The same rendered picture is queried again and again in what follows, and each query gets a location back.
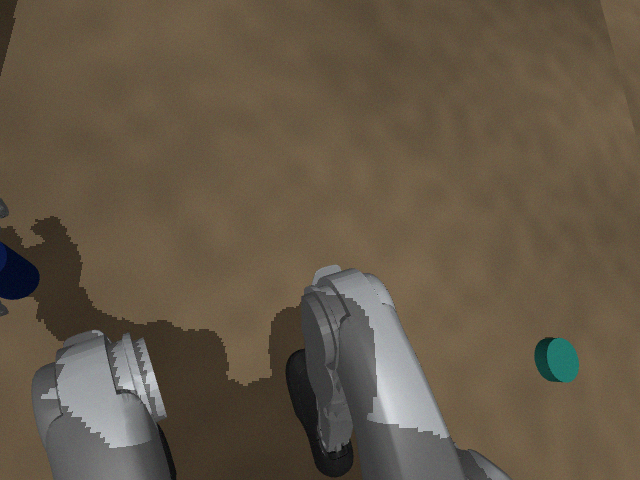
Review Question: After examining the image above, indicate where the right robot foot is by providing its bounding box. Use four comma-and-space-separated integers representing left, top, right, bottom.
286, 349, 353, 477

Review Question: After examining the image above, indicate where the right robot hand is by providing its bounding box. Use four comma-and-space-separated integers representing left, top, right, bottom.
453, 442, 513, 480

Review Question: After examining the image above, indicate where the left robot foot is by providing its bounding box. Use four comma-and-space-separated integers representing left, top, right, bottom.
157, 423, 176, 480

